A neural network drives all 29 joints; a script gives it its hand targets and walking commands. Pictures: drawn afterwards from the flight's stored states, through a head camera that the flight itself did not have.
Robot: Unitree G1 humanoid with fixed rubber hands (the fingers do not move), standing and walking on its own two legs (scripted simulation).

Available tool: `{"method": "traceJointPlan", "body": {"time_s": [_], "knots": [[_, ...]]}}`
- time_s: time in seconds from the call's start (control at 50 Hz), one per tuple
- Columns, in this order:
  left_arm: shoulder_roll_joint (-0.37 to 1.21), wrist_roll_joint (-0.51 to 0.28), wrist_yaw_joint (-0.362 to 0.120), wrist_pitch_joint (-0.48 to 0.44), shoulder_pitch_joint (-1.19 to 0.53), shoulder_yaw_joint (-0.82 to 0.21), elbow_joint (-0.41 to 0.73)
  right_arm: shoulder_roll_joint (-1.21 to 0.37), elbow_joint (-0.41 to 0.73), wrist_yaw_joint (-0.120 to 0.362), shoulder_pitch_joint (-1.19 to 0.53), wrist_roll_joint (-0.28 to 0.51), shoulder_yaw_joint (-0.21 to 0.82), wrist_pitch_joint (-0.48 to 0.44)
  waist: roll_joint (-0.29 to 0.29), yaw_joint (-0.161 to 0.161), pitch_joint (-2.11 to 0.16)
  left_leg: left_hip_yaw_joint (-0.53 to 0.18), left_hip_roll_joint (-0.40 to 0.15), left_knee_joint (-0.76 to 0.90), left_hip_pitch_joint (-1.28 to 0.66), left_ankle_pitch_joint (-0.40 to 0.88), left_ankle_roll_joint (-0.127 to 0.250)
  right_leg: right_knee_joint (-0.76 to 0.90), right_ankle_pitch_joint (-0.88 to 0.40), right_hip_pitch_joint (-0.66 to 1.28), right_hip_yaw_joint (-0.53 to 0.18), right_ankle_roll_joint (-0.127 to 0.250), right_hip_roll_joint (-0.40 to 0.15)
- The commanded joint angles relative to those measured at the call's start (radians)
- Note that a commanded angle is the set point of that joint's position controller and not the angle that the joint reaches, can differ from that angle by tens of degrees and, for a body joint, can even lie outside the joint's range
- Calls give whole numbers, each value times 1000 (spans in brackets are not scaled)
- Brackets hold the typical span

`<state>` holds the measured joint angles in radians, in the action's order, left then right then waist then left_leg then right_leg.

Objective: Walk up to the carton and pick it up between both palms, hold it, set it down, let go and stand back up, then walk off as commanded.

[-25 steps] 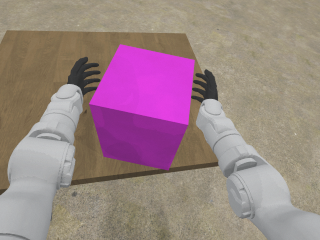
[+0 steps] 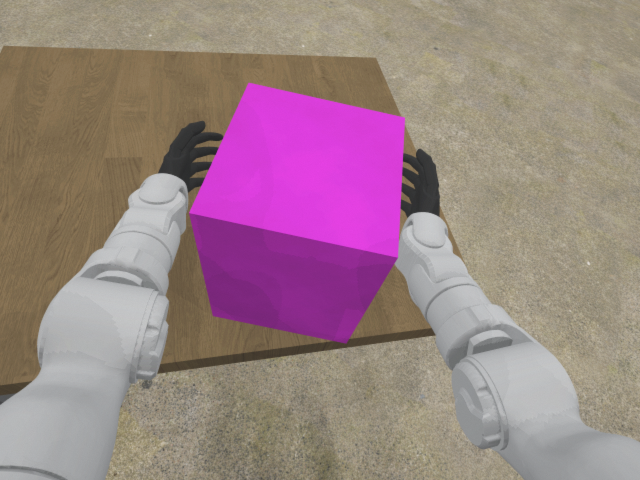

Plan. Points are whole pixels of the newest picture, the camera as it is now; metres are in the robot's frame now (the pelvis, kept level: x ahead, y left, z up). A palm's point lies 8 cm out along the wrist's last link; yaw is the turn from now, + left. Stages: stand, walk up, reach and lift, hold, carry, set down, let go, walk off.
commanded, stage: reach and lift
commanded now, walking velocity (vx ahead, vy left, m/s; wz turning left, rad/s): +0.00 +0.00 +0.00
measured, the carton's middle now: (301, 224) +0.43 -0.02 +0.03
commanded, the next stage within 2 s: none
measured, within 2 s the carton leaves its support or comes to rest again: neither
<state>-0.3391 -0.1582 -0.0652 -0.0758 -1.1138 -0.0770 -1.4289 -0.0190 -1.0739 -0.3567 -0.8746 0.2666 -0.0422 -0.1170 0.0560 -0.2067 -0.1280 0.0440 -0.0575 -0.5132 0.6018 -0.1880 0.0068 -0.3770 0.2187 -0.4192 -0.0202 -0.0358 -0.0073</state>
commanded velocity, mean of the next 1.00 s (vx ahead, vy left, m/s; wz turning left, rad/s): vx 0.00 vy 0.00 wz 0.00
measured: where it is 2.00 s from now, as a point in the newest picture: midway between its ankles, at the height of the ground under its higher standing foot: outside the picture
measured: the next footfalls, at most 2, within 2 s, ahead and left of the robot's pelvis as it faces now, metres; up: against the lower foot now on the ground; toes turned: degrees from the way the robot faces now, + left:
none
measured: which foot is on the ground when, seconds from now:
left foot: down 0.00-1.00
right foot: down 0.00-1.00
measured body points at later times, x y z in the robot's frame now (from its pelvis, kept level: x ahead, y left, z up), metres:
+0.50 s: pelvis -0.01 +0.00 +0.00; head +0.07 +0.05 +0.44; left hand +0.49 +0.11 +0.07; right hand +0.40 -0.17 +0.07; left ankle +0.02 +0.10 -0.74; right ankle -0.05 -0.17 -0.74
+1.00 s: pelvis -0.01 -0.02 +0.01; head +0.08 +0.05 +0.44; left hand +0.49 +0.12 +0.07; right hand +0.40 -0.17 +0.07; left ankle +0.02 +0.10 -0.74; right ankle -0.05 -0.17 -0.73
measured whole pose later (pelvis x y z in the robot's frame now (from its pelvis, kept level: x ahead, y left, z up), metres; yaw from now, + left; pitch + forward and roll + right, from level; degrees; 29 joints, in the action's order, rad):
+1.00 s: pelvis -0.01 -0.02 +0.01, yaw +0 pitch +12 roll -2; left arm -0.27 0.35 -0.13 -0.13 -1.13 0.42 -1.43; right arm -0.27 -0.98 -0.23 -0.85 -0.39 -0.70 -0.24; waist 0.10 -0.17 -0.06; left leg 0.04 -0.06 -0.43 0.51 -0.14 0.00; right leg -0.36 0.21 -0.36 -0.01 -0.05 -0.01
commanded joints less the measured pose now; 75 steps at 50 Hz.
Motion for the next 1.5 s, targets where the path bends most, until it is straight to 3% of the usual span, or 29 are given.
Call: {"method": "traceJointPlan", "body": {"time_s": [0.0,0.12,0.38,0.58,0.7,0.82,0.9,0.96,1.12,1.48], "knots": [[-36,83,8,-50,-462,115,230,48,107,6,-392,-73,-62,-54,-251,41,-669,-15,21,-113,-639,509,-82,-14,-492,-112,97,13,67],[-17,126,12,-52,-477,161,236,11,128,2,-412,-125,-98,-52,-221,42,-664,-6,27,-90,-601,468,-69,-25,-529,-64,92,2,59],[60,178,2,-53,-527,203,178,-80,144,21,-458,-260,-210,-42,-186,29,-597,8,26,-48,-555,351,-48,-16,-424,-47,95,-3,37],[143,317,-38,-74,-485,313,161,-195,139,70,-404,-439,-337,-93,-184,44,-564,35,35,-15,-566,362,-50,-7,-466,55,105,-9,21],[291,442,-87,-99,-496,406,104,-357,97,136,-415,-587,-411,-128,-191,65,-513,51,38,28,-556,343,-48,10,-453,108,109,-13,17],[634,575,-170,-108,-482,477,8,-667,105,257,-468,-746,-429,-145,-209,108,-484,68,46,76,-562,350,-46,26,-470,169,113,-14,24],[659,599,-187,-112,-460,504,-5,-698,123,278,-445,-787,-422,-142,-192,96,-482,81,44,90,-559,349,-41,30,-501,204,114,-18,19],[663,609,-198,-110,-447,515,-2,-709,112,275,-423,-805,-420,-141,-184,83,-473,86,45,101,-546,338,-39,28,-525,231,113,-24,12],[672,607,-210,-97,-428,503,8,-736,102,258,-420,-793,-383,-153,-178,89,-459,97,47,107,-507,346,-38,18,-588,285,109,-26,2],[676,610,-213,-76,-406,491,21,-731,61,236,-403,-772,-374,-159,-194,94,-431,94,40,107,-517,360,-45,40,-530,255,124,-12,8]]}}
